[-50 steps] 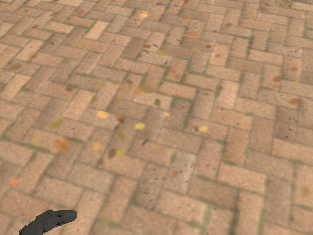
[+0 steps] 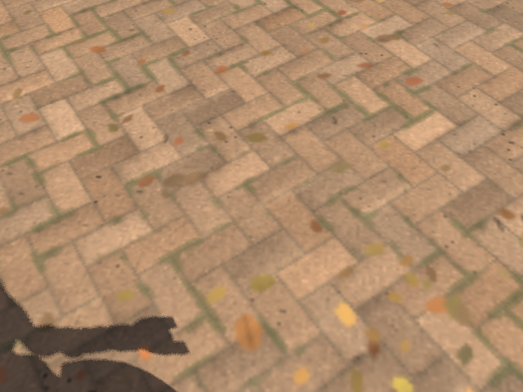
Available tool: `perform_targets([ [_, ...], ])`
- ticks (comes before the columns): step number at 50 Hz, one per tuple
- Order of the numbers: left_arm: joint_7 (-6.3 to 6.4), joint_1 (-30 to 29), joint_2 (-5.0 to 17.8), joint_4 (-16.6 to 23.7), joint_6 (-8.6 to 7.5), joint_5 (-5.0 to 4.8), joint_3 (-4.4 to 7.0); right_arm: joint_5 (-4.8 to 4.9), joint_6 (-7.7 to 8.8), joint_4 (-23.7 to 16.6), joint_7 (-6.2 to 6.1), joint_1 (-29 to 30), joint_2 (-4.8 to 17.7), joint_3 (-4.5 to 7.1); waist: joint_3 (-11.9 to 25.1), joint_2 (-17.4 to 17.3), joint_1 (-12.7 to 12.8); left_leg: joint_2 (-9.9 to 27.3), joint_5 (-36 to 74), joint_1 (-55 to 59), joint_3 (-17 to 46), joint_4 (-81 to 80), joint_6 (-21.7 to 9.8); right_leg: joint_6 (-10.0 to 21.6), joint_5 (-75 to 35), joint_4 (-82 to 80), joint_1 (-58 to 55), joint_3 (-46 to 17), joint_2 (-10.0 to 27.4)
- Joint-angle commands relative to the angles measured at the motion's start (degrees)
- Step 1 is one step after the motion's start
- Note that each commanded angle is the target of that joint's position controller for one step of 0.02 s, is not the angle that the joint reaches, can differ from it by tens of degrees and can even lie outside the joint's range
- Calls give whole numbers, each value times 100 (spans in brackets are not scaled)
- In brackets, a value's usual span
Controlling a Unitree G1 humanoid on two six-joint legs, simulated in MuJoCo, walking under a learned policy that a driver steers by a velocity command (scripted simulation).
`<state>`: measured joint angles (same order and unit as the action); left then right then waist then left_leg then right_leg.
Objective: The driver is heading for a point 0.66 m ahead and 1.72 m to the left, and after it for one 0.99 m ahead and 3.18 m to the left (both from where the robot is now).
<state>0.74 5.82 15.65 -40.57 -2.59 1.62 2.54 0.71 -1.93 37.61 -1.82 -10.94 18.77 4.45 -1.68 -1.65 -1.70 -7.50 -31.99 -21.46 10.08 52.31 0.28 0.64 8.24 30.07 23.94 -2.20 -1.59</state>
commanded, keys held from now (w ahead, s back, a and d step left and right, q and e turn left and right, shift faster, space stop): q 0.94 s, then no key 0.06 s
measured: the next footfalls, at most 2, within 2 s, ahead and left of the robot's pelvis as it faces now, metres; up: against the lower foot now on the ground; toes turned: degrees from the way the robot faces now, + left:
left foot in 0.34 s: +0.03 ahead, +0.14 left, +0.00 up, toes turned +14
right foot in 0.82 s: +0.12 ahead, -0.07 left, +0.00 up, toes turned +34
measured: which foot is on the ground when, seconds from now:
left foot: up 0.00-0.32, down 0.34-0.82, up 0.84-1.00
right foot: down 0.00-0.34, up 0.36-0.80, down 0.82-1.00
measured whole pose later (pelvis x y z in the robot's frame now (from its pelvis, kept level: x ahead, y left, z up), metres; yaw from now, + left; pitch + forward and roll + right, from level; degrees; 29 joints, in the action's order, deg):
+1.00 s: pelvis +0.02 +0.01 +0.01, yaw +35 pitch +1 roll +0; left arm 1.5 7.8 15.0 -40.9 0.1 0.6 3.8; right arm 1.3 -3.9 36.2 -1.6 -11.8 21.1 6.4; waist -3.2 -2.7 0.2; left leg -3.4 -24.9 -29.5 6.3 64.8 5.0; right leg 1.0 13.7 25.3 12.7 1.3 0.5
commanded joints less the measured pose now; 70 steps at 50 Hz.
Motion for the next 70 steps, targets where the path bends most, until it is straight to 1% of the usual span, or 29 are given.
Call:
perform_targets([
  [1, 64, 108, 709, 449, 49, -25, 211, 55, -82, -191, -48, -510, 934, 289, 888, 723, 69, 539, 7, -1361, -200, 1945, 377, 1214, -1719, -908, -1949, -1916, 1987],
  [6, 168, -16, 774, 379, 212, -16, 239, 71, -186, -435, -16, -163, 387, 153, 588, 1099, 191, 749, 720, -1003, -773, 1040, 516, 1195, -1285, -1292, -1472, -643, 1523],
  [13, 92, -60, 1101, 273, 292, -137, 387, 29, -181, -600, 164, 6, 423, 131, 811, 1194, 290, 958, 1030, -11, -1151, -759, 260, 1233, -1232, -1203, -1562, -171, 1908],
  [16, 81, -140, 1116, 185, 320, -277, 404, 13, -190, -461, 236, -393, 421, 191, 771, 1063, 16, 771, 1841, 796, -1404, -2148, -108, 836, -755, -713, -1298, 140, 1833],
  [17, 70, 109, 952, 53, 331, -291, 377, -13, -184, -390, 210, -578, 549, 253, 696, 753, -7, 750, 2268, 1305, -1171, -2671, -322, 448, -174, -230, -866, 425, 1627],
  [18, 31, 269, 602, 66, 342, -131, 293, -20, -167, -442, 119, -692, 1085, 391, 542, -709, 132, 1861, 3518, 1939, 500, -3271, -800, -166, 1254, 1237, 313, 1074, 989],
  [19, 82, -247, 614, 469, 305, -13, 273, -164, -87, -622, 111, -573, 1576, 459, 387, -1671, -12, 2963, 4240, 1731, 2127, -3427, -1919, -483, 2899, 2469, 1557, 716, 169],
  [20, 119, -581, 811, 502, 283, -59, 345, -284, 48, -619, 136, -551, 1276, 386, 558, -1064, -226, 2830, 3857, 1544, 1965, -3528, -2056, -425, 2868, 3294, 1573, 16, 243],
  [21, 125, -477, 866, 445, 293, -147, 386, -252, 141, -585, 128, -308, 1100, 316, 469, -886, -20, 2501, 3606, 1440, 1464, -3485, -1729, -338, 2355, 3487, 1553, -148, 328],
  [23, 187, -174, 903, 226, 322, -92, 440, -32, 159, -639, 68, 175, 801, 228, 470, -644, 191, 2075, 3617, 1430, 967, -3330, -1275, -396, 1640, 3402, 1489, -194, 374],
  [25, 147, -85, 808, 211, 294, -103, 428, -46, 122, -653, 10, 149, 704, 166, 654, -640, 246, 1888, 4177, 1358, 803, -3236, -1288, -500, 1310, 3533, 1148, -135, 227],
  [30, 76, -352, 590, 297, 247, -168, 320, -26, 52, -618, -59, -59, 856, 233, 684, -660, 67, 1771, 3912, 1659, 1050, -3063, -1300, -591, 1135, 2061, 890, -201, 85],
  [35, -27, -309, 671, 320, 180, -224, 329, -20, -20, -684, 13, 80, 947, 277, 638, -793, 25, 1733, 3755, 1305, 1679, -2963, -1353, -503, 1375, 1074, 118, -265, -88],
  [39, -108, 112, 691, 236, 85, -222, 374, 103, -71, -747, 21, 391, 887, 266, 726, -770, 290, 1444, 3787, 1221, 1979, -2614, -1072, -309, 593, -523, -761, -195, -127],
  [40, -95, 291, 798, 177, 74, -183, 420, 122, -75, -761, -3, 384, 788, 239, 771, -620, 343, 1226, 3196, 872, 1844, -2410, -825, -182, -119, -1015, -1352, -277, 144],
  [41, -58, 398, 1162, 221, 102, -91, 494, 39, -70, -750, -1, 97, 499, 165, 964, 369, 184, 719, 1592, 171, 1205, -1413, -479, 227, -784, -1133, -2083, -1214, 1245],
  [42, -66, 297, 1505, 189, 143, 53, 550, 80, -26, -867, -9, -23, 572, 207, 576, 1819, -5, -179, -484, -1057, 114, -396, -112, 1234, -1841, -1301, -2014, -2559, 2259],
  [43, -45, 117, 1187, 332, 112, 41, 475, -38, 14, -740, -16, -159, 1057, 357, 528, 1362, 52, 284, -527, -1169, 89, 940, 160, 1653, -1850, -1306, -1739, -2626, 2613],
  [44, 0, -159, 880, 411, 110, -1, 380, 18, -6, -606, 5, -197, 1205, 441, 436, 1018, -39, 393, -119, -1140, 34, 1413, 239, 1456, -1615, -1234, -1564, -2021, 2261],
  [46, 65, -400, 704, 457, 141, -140, 321, 19, -120, -456, -12, -269, 938, 411, 247, 865, -35, 465, 530, -1346, -99, 1838, 430, 1097, -1203, -1156, -1601, -1215, 1707],
  [49, 131, -24, 768, 356, 223, -101, 307, 73, -120, -615, 25, 82, 521, 262, 251, 981, 231, 523, 804, -1353, -460, 1361, 565, 1197, -1587, -1187, -1837, -685, 1480],
  [53, 78, 94, 1015, 281, 291, -139, 371, -30, -77, -727, 63, 300, 277, 98, 535, 1130, 381, 757, 606, -665, -702, -120, 559, 1298, -1953, -1052, -2115, -518, 1634],
  [58, -22, 83, 1095, 123, 326, -317, 337, -12, -67, -491, 124, -135, 311, 88, 532, 1155, 179, 625, 1770, 780, -1161, -2506, 260, 1105, -1887, -688, -1708, -406, 1590],
  [59, -32, 236, 919, 30, 301, -339, 263, -28, -63, -399, 129, -322, 302, 80, 613, 997, 86, 602, 2279, 1466, -1148, -3281, 83, 846, -1095, -615, -1372, -301, 1463],
  [60, -84, 454, 619, -65, 230, -219, 141, -45, -63, -396, 101, -434, 420, 77, 801, 540, 97, 1004, 2727, 2394, -568, -3329, -80, 385, 22, -341, -724, -71, 1212],
  [61, -155, 536, 201, 79, 150, 41, -5, -80, -75, -440, 31, -544, 921, 165, 989, -923, 301, 2116, 2725, 2890, 833, -3175, -625, -165, 1797, 737, 243, 688, 479],
  [62, -102, -59, 618, 234, 127, -99, 87, -108, -5, -336, 92, -928, 1083, 237, 702, -1213, -291, 2657, 1017, 2256, 1741, -3792, -1475, -288, 2726, 1613, 834, 530, 258],
  [64, -93, -227, 1030, 254, 100, -313, 280, -127, 233, -198, 115, -803, 852, 151, -78, -962, -239, 2505, -602, 1926, 1836, -4266, -1485, -182, 2306, 2760, 1609, 136, 523],
  [70, -215, -40, 622, -7, -142, -251, 225, -69, 498, -146, 45, -585, 517, 50, -152, -567, -42, 1935, 1001, 1864, 619, -4534, -1156, -139, 382, 1967, 1469, 196, 621],
])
